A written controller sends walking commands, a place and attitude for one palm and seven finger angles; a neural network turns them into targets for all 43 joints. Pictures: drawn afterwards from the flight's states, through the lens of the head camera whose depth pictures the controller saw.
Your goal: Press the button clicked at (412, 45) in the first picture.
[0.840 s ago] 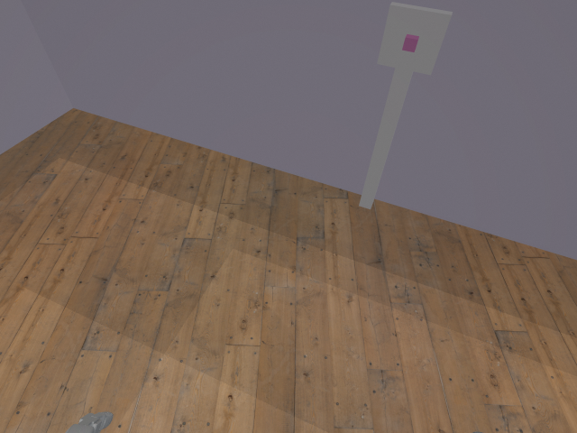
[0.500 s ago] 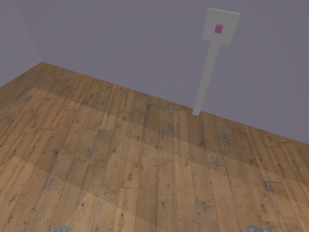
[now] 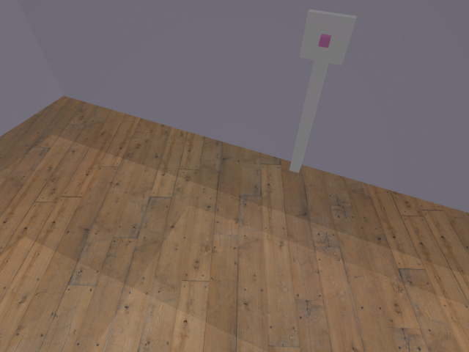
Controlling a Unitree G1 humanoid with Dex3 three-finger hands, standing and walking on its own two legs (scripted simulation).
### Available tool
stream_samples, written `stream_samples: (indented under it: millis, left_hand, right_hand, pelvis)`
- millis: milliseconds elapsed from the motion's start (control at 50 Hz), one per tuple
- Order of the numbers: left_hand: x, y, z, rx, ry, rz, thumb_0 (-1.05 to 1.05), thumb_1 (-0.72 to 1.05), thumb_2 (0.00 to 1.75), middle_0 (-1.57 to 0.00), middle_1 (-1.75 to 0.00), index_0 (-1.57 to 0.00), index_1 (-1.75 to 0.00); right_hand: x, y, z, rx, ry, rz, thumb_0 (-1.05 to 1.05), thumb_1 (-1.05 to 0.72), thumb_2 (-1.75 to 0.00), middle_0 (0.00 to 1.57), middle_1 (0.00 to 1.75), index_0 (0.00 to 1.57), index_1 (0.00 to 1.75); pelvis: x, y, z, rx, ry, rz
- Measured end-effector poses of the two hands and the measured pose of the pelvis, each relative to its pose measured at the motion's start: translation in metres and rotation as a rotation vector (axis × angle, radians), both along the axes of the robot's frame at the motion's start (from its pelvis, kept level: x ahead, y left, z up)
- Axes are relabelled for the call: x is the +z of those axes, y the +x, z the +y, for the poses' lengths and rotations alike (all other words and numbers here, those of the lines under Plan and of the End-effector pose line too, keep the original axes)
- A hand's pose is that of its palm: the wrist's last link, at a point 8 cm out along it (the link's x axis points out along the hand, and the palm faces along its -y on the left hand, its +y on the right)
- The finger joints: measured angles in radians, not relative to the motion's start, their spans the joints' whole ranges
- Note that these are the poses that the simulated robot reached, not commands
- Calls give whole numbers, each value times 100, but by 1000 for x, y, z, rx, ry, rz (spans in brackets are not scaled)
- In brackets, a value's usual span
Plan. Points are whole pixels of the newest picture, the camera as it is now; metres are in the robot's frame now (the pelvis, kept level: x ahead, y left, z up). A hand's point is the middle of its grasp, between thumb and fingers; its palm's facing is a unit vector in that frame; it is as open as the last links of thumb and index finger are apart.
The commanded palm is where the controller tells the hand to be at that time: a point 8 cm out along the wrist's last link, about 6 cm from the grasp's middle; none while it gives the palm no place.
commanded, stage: look at it before walking up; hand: left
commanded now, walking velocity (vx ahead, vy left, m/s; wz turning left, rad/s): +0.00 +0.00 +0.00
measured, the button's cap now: (325, 40) +1.22 -0.30 +0.02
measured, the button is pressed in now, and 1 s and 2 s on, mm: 0 0 0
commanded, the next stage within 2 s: walk to a spot facing it in 0.70 s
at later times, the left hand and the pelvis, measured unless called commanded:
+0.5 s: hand out of the picture +0.07 +0.24 -0.15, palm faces -0.03 -0.94 -0.33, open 7.4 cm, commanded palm none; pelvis -0.01 -0.01 +0.00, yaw +0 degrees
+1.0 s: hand out of the picture +0.05 +0.22 -0.17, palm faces -0.07 -0.96 -0.27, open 7.4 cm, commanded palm none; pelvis +0.01 -0.01 -0.01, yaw -4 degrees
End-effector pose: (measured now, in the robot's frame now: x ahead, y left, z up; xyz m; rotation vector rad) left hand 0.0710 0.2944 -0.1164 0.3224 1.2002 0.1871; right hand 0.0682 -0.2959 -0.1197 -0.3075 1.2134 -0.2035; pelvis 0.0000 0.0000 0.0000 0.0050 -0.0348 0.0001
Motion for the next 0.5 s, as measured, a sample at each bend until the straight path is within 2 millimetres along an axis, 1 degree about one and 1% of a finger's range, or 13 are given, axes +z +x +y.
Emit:
stream_samples:
  millis: [220,500]
  left_hand:
    - [1,2,-8,-11,-10,-24,1,90,90,-20,-30,-20,-30]
    - [-2,-11,-10,-3,-14,8,1,90,90,-20,-30,-20,-30]
  right_hand:
    - [1,-4,-1,-3,7,-18,1,-90,-90,20,30,20,30]
    - [2,-12,-5,-7,0,4,1,-90,-90,20,30,20,30]
  pelvis:
    - [1,-6,-4,-4,0,-4]
    - [1,-9,-6,-4,-1,-1]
